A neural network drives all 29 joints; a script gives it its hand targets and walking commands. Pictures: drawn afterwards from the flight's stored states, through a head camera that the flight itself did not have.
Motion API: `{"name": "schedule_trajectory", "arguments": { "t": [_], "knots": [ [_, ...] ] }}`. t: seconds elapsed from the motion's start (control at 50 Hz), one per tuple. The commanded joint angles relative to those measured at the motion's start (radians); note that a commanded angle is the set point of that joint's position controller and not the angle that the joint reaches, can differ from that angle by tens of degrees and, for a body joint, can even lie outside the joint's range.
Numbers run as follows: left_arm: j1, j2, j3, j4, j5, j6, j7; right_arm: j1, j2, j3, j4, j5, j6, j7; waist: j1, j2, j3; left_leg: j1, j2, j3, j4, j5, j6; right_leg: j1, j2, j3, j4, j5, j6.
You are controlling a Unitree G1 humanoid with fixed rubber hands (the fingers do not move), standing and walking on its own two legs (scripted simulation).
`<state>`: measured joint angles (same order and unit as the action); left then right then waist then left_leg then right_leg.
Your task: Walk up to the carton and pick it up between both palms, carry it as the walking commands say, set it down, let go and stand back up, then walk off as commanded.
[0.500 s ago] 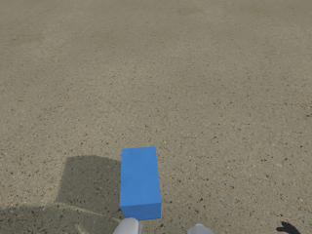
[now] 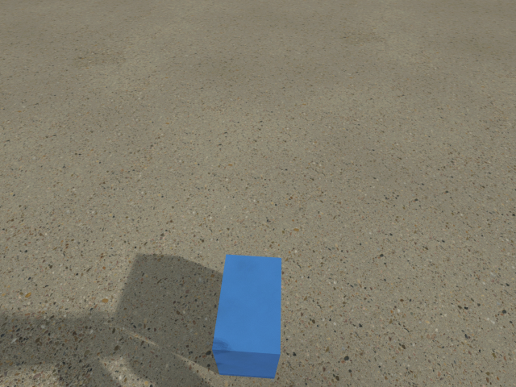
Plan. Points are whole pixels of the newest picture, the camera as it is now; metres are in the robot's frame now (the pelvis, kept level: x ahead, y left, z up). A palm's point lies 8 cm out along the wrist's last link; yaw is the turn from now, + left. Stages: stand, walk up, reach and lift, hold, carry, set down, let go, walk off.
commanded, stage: walk up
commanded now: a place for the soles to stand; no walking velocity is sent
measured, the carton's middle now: (250, 316) +0.47 +0.00 -0.59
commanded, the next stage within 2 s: none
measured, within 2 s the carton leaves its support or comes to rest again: neither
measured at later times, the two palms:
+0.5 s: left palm out of the picture +0.12 +0.38 -0.09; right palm out of the picture +0.15 -0.27 -0.08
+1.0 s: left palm out of the picture +0.14 +0.35 -0.08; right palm out of the picture +0.11 -0.30 -0.09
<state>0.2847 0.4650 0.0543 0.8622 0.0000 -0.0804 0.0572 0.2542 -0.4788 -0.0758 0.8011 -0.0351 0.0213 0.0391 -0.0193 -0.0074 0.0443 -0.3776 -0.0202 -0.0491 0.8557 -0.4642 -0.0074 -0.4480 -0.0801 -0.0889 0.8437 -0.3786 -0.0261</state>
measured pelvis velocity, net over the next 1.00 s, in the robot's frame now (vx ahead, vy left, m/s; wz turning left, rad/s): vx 0.02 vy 0.03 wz -0.07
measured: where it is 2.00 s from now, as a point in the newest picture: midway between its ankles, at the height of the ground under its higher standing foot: outside the picture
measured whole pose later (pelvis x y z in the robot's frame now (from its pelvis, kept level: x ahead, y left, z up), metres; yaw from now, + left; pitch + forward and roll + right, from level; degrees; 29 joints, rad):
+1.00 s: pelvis +0.02 +0.03 +0.02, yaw -4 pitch -1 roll +0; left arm 0.14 0.42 0.01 1.00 0.01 -0.06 0.05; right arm 0.07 -0.42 -0.07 0.97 -0.03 0.04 0.03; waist -0.02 0.02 0.08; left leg -0.35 0.04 0.07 0.75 -0.37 0.00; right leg -0.38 -0.03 0.04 0.74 -0.34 0.04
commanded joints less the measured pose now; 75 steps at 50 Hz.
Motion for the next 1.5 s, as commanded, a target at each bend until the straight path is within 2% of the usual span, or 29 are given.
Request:
{"name": "schedule_trajectory", "arguments": {
  "t": [0.0, 0.12, 0.16, 0.18, 0.22, 0.3, 0.34, 0.38, 0.42, 0.52, 0.62, 0.74, 0.88, 0.92, 0.96, 0.98, 1.06, 1.1, 1.12, 1.14, 1.2, 1.3, 1.32, 1.36, 1.38, 1.4, 1.42, 1.46, 1.48],
  "knots": [
    [0.080, 0.367, 0.096, -0.031, 0.028, -0.029, 0.006, -0.059, -0.169, -0.037, -0.058, 0.013, -0.017, -0.031, 0.058, -0.024, -0.023, -0.266, 0.055, -0.038, 0.202, -0.161, 0.056, 0.226, -0.388, 0.669, -0.465, 0.031, -0.256],
    [-0.073, 0.227, 0.036, -0.057, 0.012, -0.011, -0.019, 0.069, -0.135, -0.044, 0.034, 0.006, -0.052, -0.030, -0.051, -0.084, -0.053, 0.128, 0.036, 0.041, -0.173, 0.173, 0.071, -0.027, -0.146, 0.210, -0.204, 0.332, -0.105],
    [-0.084, 0.145, 0.018, -0.058, -0.006, -0.002, -0.022, 0.009, -0.207, -0.054, 0.002, -0.010, -0.057, -0.040, -0.027, 0.134, -0.069, 0.141, 0.213, -0.309, -0.370, 0.221, 0.154, -0.102, 0.014, 0.056, 0.051, 0.218, -0.015],
    [-0.079, 0.161, 0.019, -0.050, -0.014, 0.008, -0.016, -0.056, -0.235, -0.052, -0.025, -0.004, -0.056, -0.041, 0.002, 0.115, -0.053, 0.104, 0.288, -0.367, -0.384, 0.227, 0.225, -0.081, 0.045, 0.037, 0.054, -0.036, -0.014],
    [-0.024, 0.175, 0.028, -0.004, -0.007, 0.009, -0.020, -0.138, -0.222, -0.053, -0.018, 0.001, -0.051, -0.041, 0.035, 0.084, -0.060, -0.007, 0.297, -0.299, -0.305, 0.288, 0.251, 0.070, 0.038, 0.058, -0.024, -0.100, -0.011],
    [-0.025, 0.237, 0.034, 0.021, 0.006, -0.004, -0.019, -0.169, -0.172, -0.032, -0.011, 0.020, -0.036, -0.045, 0.040, -0.019, -0.061, -0.064, 0.122, -0.050, -0.139, 0.253, 0.082, 0.117, -0.070, 0.262, -0.195, 0.272, -0.093],
    [-0.113, 0.215, 0.021, 0.008, 0.004, 0.005, -0.019, -0.118, -0.170, -0.029, 0.043, 0.012, -0.039, -0.047, 0.002, 0.022, -0.060, 0.013, 0.142, -0.098, -0.241, 0.254, 0.081, 0.068, -0.065, 0.250, -0.133, 0.310, -0.090],
    [-0.093, 0.157, 0.002, 0.031, -0.010, 0.016, -0.020, -0.153, -0.193, -0.029, 0.052, 0.007, -0.047, -0.045, 0.022, 0.132, -0.081, 0.093, 0.236, -0.201, -0.317, 0.362, 0.164, 0.043, 0.043, 0.082, -0.031, 0.215, -0.014],
    [-0.055, 0.175, 0.001, 0.049, -0.007, 0.015, -0.014, -0.196, -0.185, -0.032, 0.036, 0.008, -0.042, -0.043, 0.037, 0.112, -0.091, 0.088, 0.263, -0.182, -0.282, 0.399, 0.200, 0.068, 0.036, 0.074, -0.059, 0.164, -0.016],
    [-0.097, 0.205, 0.012, 0.062, 0.009, 0.013, -0.019, -0.216, -0.159, -0.027, 0.056, 0.016, -0.029, -0.042, 0.030, 0.067, -0.082, 0.016, 0.178, -0.077, -0.257, 0.266, 0.106, 0.137, -0.006, 0.174, -0.136, 0.305, -0.058],
    [-0.103, 0.201, 0.004, 0.078, 0.008, 0.012, -0.015, -0.244, -0.157, -0.029, 0.067, 0.018, -0.025, -0.037, 0.028, 0.087, -0.103, 0.066, 0.192, -0.062, -0.262, 0.247, 0.107, 0.113, -0.003, 0.171, -0.152, 0.295, -0.048],
    [-0.138, 0.231, 0.007, 0.086, 0.022, 0.007, -0.015, -0.235, -0.136, -0.028, 0.091, 0.020, -0.018, -0.030, 0.003, 0.007, -0.077, 0.058, 0.125, -0.009, -0.228, 0.155, 0.052, 0.080, -0.076, 0.331, -0.263, 0.247, -0.094],
    [-0.169, 0.200, 0.003, 0.095, 0.019, 0.011, -0.019, -0.226, -0.143, -0.027, 0.123, 0.016, -0.018, -0.027, 0.005, -0.014, -0.090, 0.098, 0.156, -0.018, -0.297, 0.150, 0.080, 0.090, -0.025, 0.263, -0.245, 0.238, -0.057],
    [-0.056, 0.268, 0.034, 0.120, 0.003, 0.010, 0.018, -0.266, -0.154, -0.046, 0.069, 0.000, 0.018, -0.009, 0.047, -0.020, -0.055, -0.027, 0.101, 0.048, -0.122, 0.315, 0.047, 0.170, -0.125, 0.379, -0.294, 0.360, -0.110],
    [-0.030, 0.318, 0.050, 0.112, 0.010, 0.007, 0.033, -0.261, -0.116, -0.046, 0.058, -0.001, 0.033, -0.008, 0.066, -0.167, -0.055, -0.118, 0.031, 0.031, 0.100, -0.034, 0.012, 0.216, -0.295, 0.597, -0.385, 0.515, -0.250],
    [-0.035, 0.318, 0.056, 0.103, 0.017, 0.007, 0.041, -0.259, -0.115, -0.045, 0.047, 0.000, 0.038, -0.006, 0.064, -0.150, -0.052, -0.136, 0.054, -0.023, 0.182, -0.097, 0.016, 0.204, -0.311, 0.614, -0.382, 0.551, -0.278],
    [-0.128, 0.273, 0.060, 0.055, 0.024, 0.019, 0.048, -0.137, -0.124, -0.064, 0.041, -0.001, 0.037, 0.015, 0.006, -0.208, -0.097, -0.075, 0.077, -0.022, 0.039, -0.068, 0.032, 0.182, -0.243, 0.452, -0.290, 0.510, -0.207],
    [-0.213, 0.231, 0.040, 0.022, 0.020, 0.033, 0.030, -0.051, -0.124, -0.072, 0.091, -0.004, 0.022, 0.011, -0.049, -0.200, -0.143, 0.152, 0.042, 0.043, -0.203, 0.085, 0.038, 0.054, -0.142, 0.300, -0.224, 0.344, -0.112],
    [-0.214, 0.187, 0.027, 0.013, 0.020, 0.045, 0.021, -0.029, -0.144, -0.079, 0.099, -0.011, 0.014, 0.005, -0.062, -0.084, -0.123, 0.198, 0.063, -0.025, -0.361, 0.071, 0.051, -0.001, -0.052, 0.224, -0.090, 0.238, -0.059],
    [-0.205, 0.124, 0.016, 0.004, 0.016, 0.048, 0.020, -0.068, -0.218, -0.091, 0.072, -0.029, 0.008, 0.000, -0.048, 0.157, -0.095, 0.218, 0.242, -0.343, -0.487, 0.094, 0.123, -0.148, 0.093, 0.125, 0.114, -0.009, -0.006],
    [-0.148, 0.216, 0.041, 0.045, 0.019, 0.047, 0.018, -0.197, -0.252, -0.091, 0.016, -0.021, -0.007, -0.011, -0.016, 0.129, -0.055, -0.018, 0.356, -0.435, -0.491, -0.012, 0.263, -0.044, 0.064, 0.139, 0.232, -0.234, 0.004],
    [-0.052, 0.146, 0.037, 0.088, 0.012, 0.035, -0.018, -0.215, -0.160, -0.048, 0.036, 0.006, -0.023, -0.031, 0.061, 0.145, -0.061, 0.007, 0.252, -0.201, -0.348, 0.158, 0.168, 0.147, 0.052, 0.073, -0.131, -0.052, -0.002],
    [-0.063, 0.143, 0.035, 0.086, 0.020, 0.026, -0.020, -0.195, -0.125, -0.025, 0.054, 0.014, -0.024, -0.030, 0.071, 0.125, -0.060, -0.044, 0.235, -0.185, -0.300, 0.190, 0.127, 0.248, 0.048, 0.135, -0.282, -0.012, -0.021],
    [-0.146, 0.233, 0.052, 0.057, 0.047, 0.011, -0.019, -0.118, -0.068, -0.001, 0.070, 0.031, -0.030, -0.033, 0.013, -0.117, -0.052, -0.142, 0.077, -0.053, -0.104, 0.087, 0.043, 0.282, -0.175, 0.604, -0.493, -0.031, -0.131],
    [-0.189, 0.244, 0.051, 0.053, 0.036, 0.009, -0.024, -0.135, -0.082, -0.009, 0.080, 0.031, -0.031, -0.040, -0.007, -0.081, -0.004, -0.116, 0.056, 0.013, -0.107, -0.040, 0.025, 0.225, -0.234, 0.621, -0.500, 0.000, -0.182],
    [-0.223, 0.264, 0.048, 0.066, 0.029, 0.019, -0.030, -0.124, -0.105, -0.015, 0.108, 0.033, -0.040, -0.046, -0.015, -0.062, -0.022, 0.079, 0.070, 0.001, -0.177, -0.024, 0.039, 0.072, -0.226, 0.530, -0.432, 0.045, -0.208],
    [-0.252, 0.206, 0.025, 0.068, 0.025, 0.029, -0.037, -0.085, -0.101, -0.020, 0.138, 0.028, -0.050, -0.046, -0.048, -0.045, -0.020, 0.209, 0.076, -0.019, -0.309, 0.044, 0.048, -0.014, -0.146, 0.404, -0.387, 0.055, -0.134],
    [-0.228, 0.118, 0.008, 0.069, 0.007, 0.043, -0.046, -0.118, -0.151, -0.021, 0.137, 0.015, -0.077, -0.049, -0.003, 0.057, -0.034, 0.203, 0.225, -0.275, -0.473, 0.133, 0.123, 0.024, 0.041, 0.164, -0.194, 0.081, -0.011],
    [-0.193, 0.139, 0.013, 0.089, 0.010, 0.047, -0.044, -0.141, -0.174, -0.021, 0.131, 0.012, -0.079, -0.049, 0.021, 0.041, -0.029, 0.172, 0.293, -0.338, -0.466, 0.163, 0.176, 0.058, 0.045, 0.143, -0.168, 0.030, -0.004]
  ]
}}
